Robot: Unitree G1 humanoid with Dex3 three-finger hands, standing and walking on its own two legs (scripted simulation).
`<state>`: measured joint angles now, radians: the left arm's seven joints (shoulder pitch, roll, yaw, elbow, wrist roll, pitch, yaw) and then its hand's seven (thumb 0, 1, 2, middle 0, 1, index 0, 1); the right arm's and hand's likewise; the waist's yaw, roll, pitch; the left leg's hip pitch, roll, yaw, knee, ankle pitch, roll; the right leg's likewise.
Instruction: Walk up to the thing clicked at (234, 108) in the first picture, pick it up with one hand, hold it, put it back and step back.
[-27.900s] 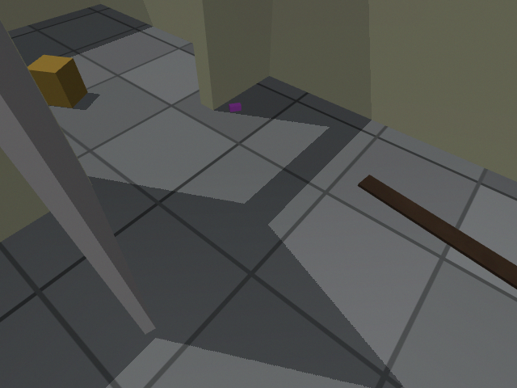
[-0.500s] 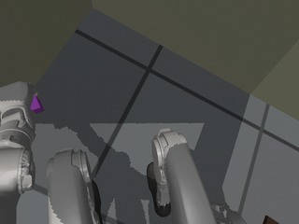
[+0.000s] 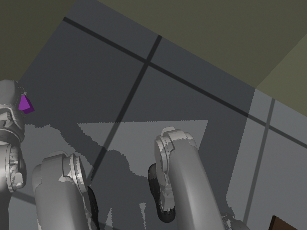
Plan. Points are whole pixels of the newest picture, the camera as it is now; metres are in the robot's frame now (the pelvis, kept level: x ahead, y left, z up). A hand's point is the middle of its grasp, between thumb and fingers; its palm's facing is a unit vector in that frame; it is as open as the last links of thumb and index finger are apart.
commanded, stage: lower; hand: left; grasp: from above
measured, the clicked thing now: (14, 108) +0.46 +0.28 -0.21
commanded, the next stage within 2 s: rest in 0.24 s
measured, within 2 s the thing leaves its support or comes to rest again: rests again in 1.04 s
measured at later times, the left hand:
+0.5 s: hand (24, 112) +0.46 +0.27 -0.23, palm faces -0.41 -0.19 -0.89, open 6.8 cm
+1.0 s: hand (30, 113) +0.46 +0.26 -0.27, palm faces -0.40 -0.20 -0.89, open 6.7 cm
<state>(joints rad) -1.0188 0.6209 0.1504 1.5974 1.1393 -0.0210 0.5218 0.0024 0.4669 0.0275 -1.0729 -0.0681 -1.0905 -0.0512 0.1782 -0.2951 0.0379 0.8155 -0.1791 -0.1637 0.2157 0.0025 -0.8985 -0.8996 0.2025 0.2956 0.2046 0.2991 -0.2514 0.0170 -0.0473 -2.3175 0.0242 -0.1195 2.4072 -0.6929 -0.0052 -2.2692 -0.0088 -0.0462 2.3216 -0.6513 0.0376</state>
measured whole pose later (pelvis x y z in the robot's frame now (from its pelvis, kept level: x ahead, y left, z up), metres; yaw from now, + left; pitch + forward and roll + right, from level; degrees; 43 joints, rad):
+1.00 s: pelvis +0.00 +0.01 -0.03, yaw -6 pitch +28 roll -13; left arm -1.06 0.87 0.24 1.84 1.22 -0.12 0.71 0.00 0.47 0.01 -1.07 -0.07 -1.09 -0.05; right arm 0.13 -0.34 0.19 0.78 -0.29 -0.30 0.36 0.00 -0.90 -0.90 0.20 0.30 0.20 0.30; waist -0.37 -0.08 0.13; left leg -2.36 0.02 -0.23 2.58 -0.73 0.00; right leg -2.26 0.02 -0.13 2.40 -0.65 0.07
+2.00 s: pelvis -0.01 +0.01 -0.03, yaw -8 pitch +25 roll -15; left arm -1.10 0.94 0.16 1.89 1.15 -0.10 0.75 0.00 0.25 0.31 -0.85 -0.42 -0.78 -0.35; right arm 0.11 -0.38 0.28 0.72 -0.27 -0.39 0.40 0.00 -0.90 -0.90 0.20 0.30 0.20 0.30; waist -0.41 -0.13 0.21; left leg -2.32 0.03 -0.27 2.56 -0.72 0.00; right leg -2.21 0.04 -0.16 2.35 -0.62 0.08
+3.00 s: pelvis -0.01 +0.01 -0.02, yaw -8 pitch +26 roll -15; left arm -1.08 0.94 0.16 1.80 1.14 -0.09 0.70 0.00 -0.10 0.70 -0.45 -0.66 -0.45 -0.66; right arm 0.13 -0.38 0.28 0.72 -0.26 -0.38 0.39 0.00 -0.91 -0.90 0.20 0.30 0.20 0.30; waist -0.40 -0.13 0.21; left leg -2.31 0.02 -0.27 2.54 -0.72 0.00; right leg -2.19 0.03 -0.17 2.33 -0.63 0.07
